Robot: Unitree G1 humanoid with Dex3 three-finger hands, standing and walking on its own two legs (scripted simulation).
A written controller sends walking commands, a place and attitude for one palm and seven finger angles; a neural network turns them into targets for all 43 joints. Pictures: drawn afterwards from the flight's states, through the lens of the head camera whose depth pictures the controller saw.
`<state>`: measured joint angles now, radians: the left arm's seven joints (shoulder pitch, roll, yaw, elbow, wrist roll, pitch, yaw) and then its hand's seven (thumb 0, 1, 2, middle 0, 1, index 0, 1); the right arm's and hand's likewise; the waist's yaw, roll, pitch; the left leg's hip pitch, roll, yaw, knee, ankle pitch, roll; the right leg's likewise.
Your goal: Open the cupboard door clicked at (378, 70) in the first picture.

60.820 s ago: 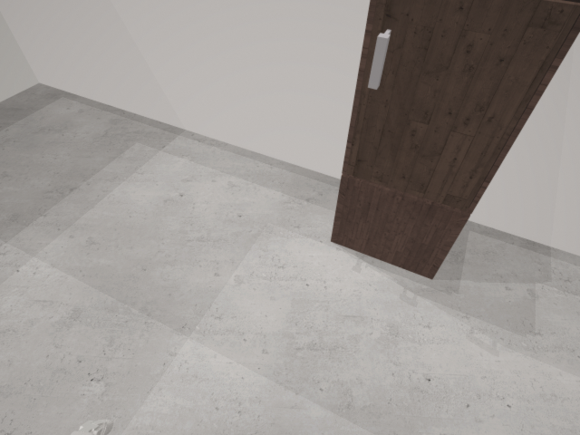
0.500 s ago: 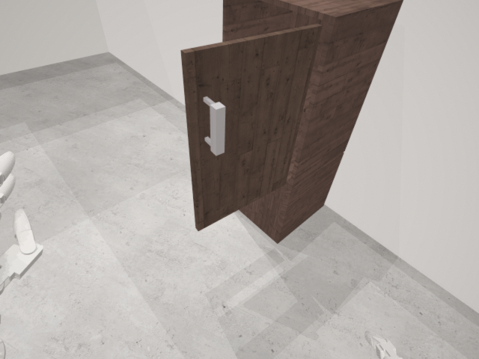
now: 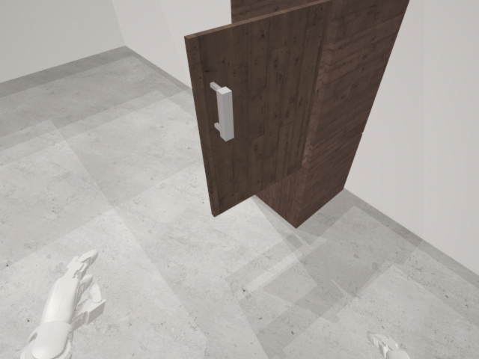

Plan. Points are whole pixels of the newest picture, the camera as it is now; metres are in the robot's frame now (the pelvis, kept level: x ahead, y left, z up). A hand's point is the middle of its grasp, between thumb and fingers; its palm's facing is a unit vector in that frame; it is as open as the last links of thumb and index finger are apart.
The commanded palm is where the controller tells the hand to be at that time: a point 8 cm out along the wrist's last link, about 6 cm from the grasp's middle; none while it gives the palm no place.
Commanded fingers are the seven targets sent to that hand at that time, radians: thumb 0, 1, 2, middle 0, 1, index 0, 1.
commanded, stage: let the arm hang, fingers relaxed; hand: left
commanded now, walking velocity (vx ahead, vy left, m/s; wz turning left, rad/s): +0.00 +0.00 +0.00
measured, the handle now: (220, 111) +0.63 +0.07 +0.09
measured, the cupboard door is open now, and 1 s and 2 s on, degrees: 84 84 84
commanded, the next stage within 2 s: look to check the result in 0.96 s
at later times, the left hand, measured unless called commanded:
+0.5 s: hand out of the picture -0.07 +0.19 -0.16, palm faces +0.04 -0.97 -0.25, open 7.3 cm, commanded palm none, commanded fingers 0.00 0.90 0.90 -0.20 -0.30 -0.20 -0.30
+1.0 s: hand out of the picture +0.07 +0.20 -0.15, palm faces +0.01 -0.97 -0.26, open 7.4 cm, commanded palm none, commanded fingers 0.00 0.90 0.90 -0.20 -0.30 -0.20 -0.30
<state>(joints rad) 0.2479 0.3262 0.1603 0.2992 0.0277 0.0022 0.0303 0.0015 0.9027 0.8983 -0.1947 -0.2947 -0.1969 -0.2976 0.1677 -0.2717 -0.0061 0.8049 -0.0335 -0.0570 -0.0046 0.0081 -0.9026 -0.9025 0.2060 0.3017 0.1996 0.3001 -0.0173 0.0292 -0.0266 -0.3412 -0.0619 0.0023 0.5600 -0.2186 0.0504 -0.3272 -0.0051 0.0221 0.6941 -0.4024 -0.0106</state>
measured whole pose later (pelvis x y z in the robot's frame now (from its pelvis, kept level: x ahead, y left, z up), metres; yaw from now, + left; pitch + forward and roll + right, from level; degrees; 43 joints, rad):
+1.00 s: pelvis +0.01 -0.01 +0.02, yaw +0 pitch -2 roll +0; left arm 0.15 0.23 0.02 1.11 0.01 -0.01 0.01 0.00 0.91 0.90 -0.20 -0.29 -0.20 -0.30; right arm 0.17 -0.24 -0.02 1.12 -0.02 0.00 -0.01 0.00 -0.91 -0.90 0.20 0.30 0.20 0.30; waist -0.01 0.02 0.05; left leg -0.21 -0.03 -0.03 0.39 -0.15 0.02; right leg -0.15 0.03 0.01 0.39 -0.22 -0.02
